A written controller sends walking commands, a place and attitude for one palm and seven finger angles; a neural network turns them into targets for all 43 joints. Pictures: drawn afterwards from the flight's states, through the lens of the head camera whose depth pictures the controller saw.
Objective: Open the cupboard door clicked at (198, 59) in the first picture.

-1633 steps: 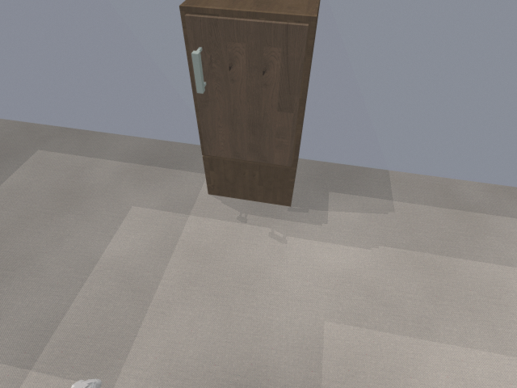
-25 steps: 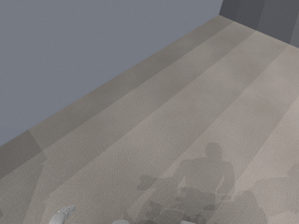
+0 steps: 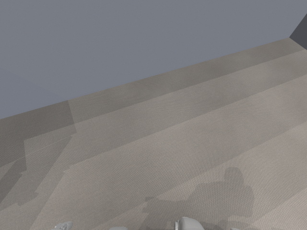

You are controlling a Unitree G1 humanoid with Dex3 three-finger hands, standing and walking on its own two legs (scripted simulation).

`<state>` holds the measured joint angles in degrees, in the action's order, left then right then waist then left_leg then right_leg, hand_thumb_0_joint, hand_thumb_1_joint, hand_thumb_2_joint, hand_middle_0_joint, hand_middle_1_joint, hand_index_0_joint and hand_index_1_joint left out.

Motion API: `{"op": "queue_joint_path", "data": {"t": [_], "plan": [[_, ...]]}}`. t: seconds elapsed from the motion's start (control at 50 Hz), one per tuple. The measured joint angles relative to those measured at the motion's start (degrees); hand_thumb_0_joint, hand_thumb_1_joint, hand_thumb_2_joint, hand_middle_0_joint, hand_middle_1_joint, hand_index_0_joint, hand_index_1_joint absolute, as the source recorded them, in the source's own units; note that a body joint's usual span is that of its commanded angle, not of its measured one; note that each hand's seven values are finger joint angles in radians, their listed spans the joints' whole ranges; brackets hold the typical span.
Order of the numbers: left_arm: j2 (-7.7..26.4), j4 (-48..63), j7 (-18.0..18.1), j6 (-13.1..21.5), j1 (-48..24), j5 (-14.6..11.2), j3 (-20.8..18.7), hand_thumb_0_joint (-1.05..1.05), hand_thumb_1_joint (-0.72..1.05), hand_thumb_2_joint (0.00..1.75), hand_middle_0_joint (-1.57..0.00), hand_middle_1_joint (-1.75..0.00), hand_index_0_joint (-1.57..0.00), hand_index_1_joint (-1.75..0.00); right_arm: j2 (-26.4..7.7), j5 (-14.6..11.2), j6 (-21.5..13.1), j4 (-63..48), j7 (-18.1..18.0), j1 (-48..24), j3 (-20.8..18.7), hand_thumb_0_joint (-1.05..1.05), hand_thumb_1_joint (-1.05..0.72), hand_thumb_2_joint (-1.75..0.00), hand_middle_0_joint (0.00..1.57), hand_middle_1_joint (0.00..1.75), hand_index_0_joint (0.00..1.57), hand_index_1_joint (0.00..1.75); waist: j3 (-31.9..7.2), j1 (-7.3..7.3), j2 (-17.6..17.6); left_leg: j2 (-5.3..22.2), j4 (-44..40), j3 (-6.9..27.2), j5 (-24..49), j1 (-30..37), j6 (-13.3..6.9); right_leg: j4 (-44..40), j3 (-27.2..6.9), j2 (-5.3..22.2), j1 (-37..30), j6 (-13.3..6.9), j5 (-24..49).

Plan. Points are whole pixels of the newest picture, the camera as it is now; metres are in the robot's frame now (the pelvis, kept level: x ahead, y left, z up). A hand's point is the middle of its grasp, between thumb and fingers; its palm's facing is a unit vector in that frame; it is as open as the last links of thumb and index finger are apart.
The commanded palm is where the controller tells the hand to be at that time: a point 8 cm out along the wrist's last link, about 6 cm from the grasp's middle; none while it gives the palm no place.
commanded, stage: turn to face it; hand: left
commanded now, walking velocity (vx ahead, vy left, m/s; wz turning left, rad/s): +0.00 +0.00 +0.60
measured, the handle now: out of the picture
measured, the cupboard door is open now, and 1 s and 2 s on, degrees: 45 45 45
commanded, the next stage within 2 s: take the last steps up to it in 1.92 s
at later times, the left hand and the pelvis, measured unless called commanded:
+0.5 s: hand out of the picture +0.01 +0.17 -0.17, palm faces +0.31 -0.93 -0.21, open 7.4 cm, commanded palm none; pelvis +0.00 -0.03 +0.00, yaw +19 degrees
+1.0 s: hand out of the picture +0.00 +0.18 -0.15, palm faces +0.56 -0.77 -0.30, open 7.4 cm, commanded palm none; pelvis +0.02 -0.06 +0.00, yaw +36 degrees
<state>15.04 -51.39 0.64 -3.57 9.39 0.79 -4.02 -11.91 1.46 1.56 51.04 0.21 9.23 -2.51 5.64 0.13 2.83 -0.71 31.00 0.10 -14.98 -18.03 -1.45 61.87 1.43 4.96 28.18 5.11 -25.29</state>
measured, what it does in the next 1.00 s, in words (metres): steps on the spot, turning left: right foot, then left foot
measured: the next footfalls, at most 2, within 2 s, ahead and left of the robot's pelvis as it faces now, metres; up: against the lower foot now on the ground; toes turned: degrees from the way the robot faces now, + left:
right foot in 0.20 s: +0.05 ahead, -0.16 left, +0.00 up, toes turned +5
left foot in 0.52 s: +0.01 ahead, +0.09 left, +0.00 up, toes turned +24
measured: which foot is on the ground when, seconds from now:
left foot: down 0.00-0.18, up 0.20-0.50, down 0.52-0.90, up 0.92-1.00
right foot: up 0.00-0.18, down 0.20-0.52, up 0.54-0.88, down 0.90-1.00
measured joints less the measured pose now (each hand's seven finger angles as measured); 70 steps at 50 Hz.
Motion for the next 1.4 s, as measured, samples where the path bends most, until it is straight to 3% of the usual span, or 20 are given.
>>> {"op": "queue_joint_path", "data": {"t": [0.12,0.18,0.24,0.32,0.46,0.5,0.52,0.56,0.66,0.78,0.9,0.96,1.02,1.06,1.12,1.2,1.24,1.3,1.34,1.4], "plan": [[-0.1,1.6,0.0,0.6,-1.7,-0.4,0.2,0.01,0.91,0.9,-0.2,-0.3,-0.19,-0.3,-0.3,0.2,0.7,1.2,0.1,1.5,-0.5,0.0,-0.9,-0.9,0.2,0.3,0.21,0.3,-0.3,0.95,-2.7,-0.1,-1.9,4.3,1.7,0.2,1.2,-14.6,-1.0,-2.1,-4.6,-0.5,0.5],[-0.3,2.9,0.0,1.7,-1.8,-0.4,0.6,0.01,0.91,0.9,-0.2,-0.3,-0.19,-0.3,-0.8,-0.2,1.4,1.4,0.2,2.3,-1.1,0.0,-0.9,-0.9,0.2,0.3,0.21,0.3,-1.1,1.32,-3.4,-1.0,1.0,6.5,0.6,-1.6,2.5,-28.0,-0.5,-3.0,-10.6,-1.4,6.2],[-1.6,3.2,0.6,2.9,-1.7,0.2,1.1,0.01,0.9,0.9,-0.2,-0.3,-0.2,-0.3,-2.1,-0.4,2.4,1.9,0.5,1.5,-2.1,0.0,-0.9,-0.9,0.2,0.3,0.21,0.3,-0.5,1.35,-4.5,-1.6,16.0,5.3,-10.8,-6.9,3.1,-28.2,1.0,-2.2,-11.5,-4.3,7.0],[-3.3,2.9,1.0,2.7,-0.1,0.2,1.9,0.01,0.9,0.9,-0.2,-0.3,-0.2,-0.3,-3.1,-0.4,3.4,2.2,1.0,0.1,-2.6,0.0,-0.91,-0.9,0.2,0.3,0.2,0.3,0.3,1.88,-4.0,-0.4,31.8,0.5,-11.5,-11.0,4.5,-30.3,3.4,-0.3,-14.3,-4.5,7.2],[-3.5,1.9,0.4,2.9,2.0,0.6,2.2,0.01,0.9,0.9,-0.2,-0.3,-0.2,-0.3,-2.2,-0.8,2.9,1.2,1.8,-2.2,-1.8,0.0,-0.91,-0.9,0.19,0.3,0.2,0.3,1.1,0.8,-0.3,1.2,15.0,-4.5,-10.4,-4.6,5.0,-30.9,8.1,3.1,-16.1,-3.4,6.6],[-3.0,1.6,0.2,2.7,2.9,0.4,1.9,0.01,0.9,0.9,-0.21,-0.3,-0.2,-0.3,-2.1,-0.8,2.4,0.5,1.9,-2.8,-1.5,0.0,-0.91,-0.9,0.19,0.3,0.2,0.3,1.0,0.47,0.5,1.0,7.0,-5.2,-6.0,-1.3,4.3,-28.1,9.4,4.1,-15.3,-2.7,5.0],[-2.7,1.6,0.0,2.5,3.6,0.2,1.7,0.01,0.9,0.9,-0.21,-0.3,-0.2,-0.3,-2.4,-0.7,1.8,-0.1,2.0,-2.7,-1.3,0.0,-0.91,-0.9,0.19,0.3,0.2,0.3,0.4,0.39,0.1,1.3,2.9,-4.8,-1.4,0.2,2.7,-25.3,10.1,4.2,-13.9,-2.2,3.7],[-1.4,0.9,0.1,1.1,3.2,0.1,1.2,0.01,0.9,0.9,-0.21,-0.3,-0.2,-0.3,-1.9,-0.4,0.8,-0.8,1.7,-3.1,-1.2,0.0,-0.91,-0.9,0.19,0.3,0.2,0.3,0.5,0.28,1.1,0.4,5.2,-3.9,-1.4,-1.6,-0.5,-14.3,6.9,3.9,-9.2,-1.1,-4.2],[0.6,-0.4,0.2,-0.3,0.8,0.1,0.0,0.01,0.9,0.9,-0.2,-0.3,-0.2,-0.3,-0.6,-0.1,-0.1,-1.0,0.2,-1.6,-0.2,0.0,-0.91,-0.9,0.2,0.3,0.2,0.3,0.5,-0.09,0.7,-0.1,2.2,-0.5,-0.8,-1.0,-0.2,1.7,0.7,0.4,-0.8,-0.1,-2.1],[0.7,1.3,-0.1,0.2,-0.8,-0.1,-0.1,0.01,0.91,0.9,-0.2,-0.3,-0.19,-0.3,-0.4,0.1,0.5,0.6,0.2,0.2,-0.1,0.0,-0.9,-0.9,0.2,0.3,0.21,0.3,-0.2,0.1,-1.6,-0.5,-2.3,3.5,2.2,0.5,0.3,-7.5,-1.2,-1.0,-1.9,-0.2,0.3],[0.1,3.3,0.0,1.7,-1.6,-0.4,0.6,0.01,0.91,0.9,-0.2,-0.3,-0.19,-0.3,-0.7,-0.2,1.7,1.1,0.4,1.9,-1.1,0.0,-0.9,-0.9,0.2,0.3,0.21,0.3,-1.4,1.2,-3.3,-2.0,1.1,8.0,1.3,-2.2,2.4,-28.7,-1.0,-3.2,-11.4,-1.7,5.3],[-1.5,3.5,0.6,2.5,-1.5,0.2,1.2,0.01,0.9,0.9,-0.2,-0.3,-0.2,-0.3,-1.9,-0.4,2.7,1.6,0.6,1.4,-2.1,0.0,-0.9,-0.9,0.2,0.3,0.21,0.3,-0.7,1.41,-4.5,-2.5,15.9,6.2,-10.2,-7.3,2.9,-28.4,0.9,-2.4,-12.0,-4.2,7.7],[-3.0,3.3,0.8,2.4,-0.1,0.2,1.8,0.01,0.9,0.9,-0.2,-0.3,-0.2,-0.3,-2.8,-0.2,3.5,2.2,1.1,0.7,-2.6,0.0,-0.91,-0.9,0.2,0.3,0.2,0.3,-0.3,1.7,-4.3,-1.4,30.5,2.2,-10.7,-11.1,3.9,-30.0,3.0,-1.0,-14.3,-4.6,6.8],[-3.5,2.9,0.8,2.5,0.8,0.2,2.0,0.01,0.9,0.9,-0.2,-0.3,-0.2,-0.3,-2.8,-0.4,3.6,2.2,1.4,0.3,-2.6,0.0,-0.91,-0.9,0.2,0.3,0.2,0.3,-0.1,1.9,-3.3,-0.3,31.7,0.0,-10.2,-11.1,4.7,-31.6,4.2,0.1,-15.6,-4.5,7.3],[-4.0,2.3,0.6,2.7,1.7,0.4,2.3,0.01,0.9,0.9,-0.2,-0.3,-0.2,-0.3,-2.4,-0.6,3.4,2.1,1.7,-0.4,-2.3,0.0,-0.91,-0.9,0.19,0.3,0.2,0.3,0.3,1.61,-1.6,0.9,24.3,-2.6,-10.7,-8.2,5.3,-32.6,6.1,1.8,-16.8,-4.1,7.3],[-3.5,1.5,0.2,2.8,3.0,0.5,2.1,0.01,0.9,0.9,-0.2,-0.3,-0.2,-0.3,-2.1,-0.8,2.7,1.4,1.8,-1.8,-1.6,0.0,-0.91,-0.9,0.19,0.3,0.2,0.3,0.8,0.62,0.2,1.0,10.7,-4.7,-8.4,-2.9,4.7,-29.8,8.9,3.8,-16.5,-3.0,5.1],[-2.9,1.4,-0.1,2.4,4.1,0.1,1.8,0.01,0.9,0.9,-0.21,-0.3,-0.2,-0.3,-2.5,-0.6,1.8,0.3,1.9,-2.1,-1.3,0.0,-0.91,-0.9,0.19,0.3,0.2,0.3,0.2,0.46,0.1,1.2,2.7,-4.6,-0.4,0.3,2.8,-24.9,10.2,4.5,-14.4,-2.1,2.7],[-0.8,0.1,0.2,0.5,3.3,0.0,0.9,0.01,0.9,0.9,-0.21,-0.3,-0.2,-0.3,-1.6,-0.2,0.4,-0.5,1.4,-2.8,-1.0,0.0,-0.91,-0.9,0.19,0.3,0.2,0.3,0.4,0.21,1.4,0.1,6.1,-3.4,-2.6,-1.9,-0.3,-8.3,4.8,3.3,-7.2,-0.8,-6.4],[0.1,-0.9,0.4,-0.3,2.2,0.0,0.3,0.01,0.9,0.9,-0.2,-0.3,-0.2,-0.3,-1.0,0.0,0.0,-0.7,0.6,-2.2,-0.7,0.0,-0.91,-0.9,0.2,0.3,0.2,0.3,0.2,0.17,1.2,-0.1,5.0,-1.9,-3.0,-1.7,-0.4,-1.1,2.3,1.6,-3.4,-0.5,-5.4],[0.7,-0.5,0.1,-0.3,0.8,-0.1,-0.1,0.01,0.9,0.9,-0.2,-0.3,-0.2,-0.3,-0.6,0.1,-0.1,-0.3,-0.1,-1.4,-0.3,0.0,-0.91,-0.9,0.2,0.3,0.2,0.3,0.0,-0.17,0.3,-0.3,1.3,0.1,-0.8,-0.3,0.2,0.5,0.4,0.3,-0.8,-0.2,-1.8]]}}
